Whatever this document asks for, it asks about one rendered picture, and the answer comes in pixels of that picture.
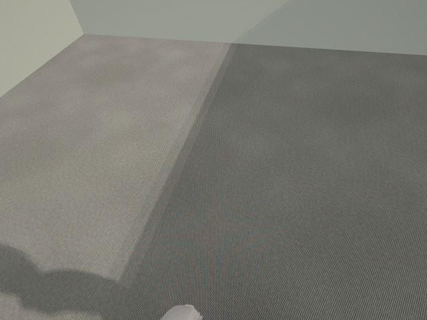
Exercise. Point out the robot left thigh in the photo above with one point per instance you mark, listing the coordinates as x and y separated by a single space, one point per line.
182 312

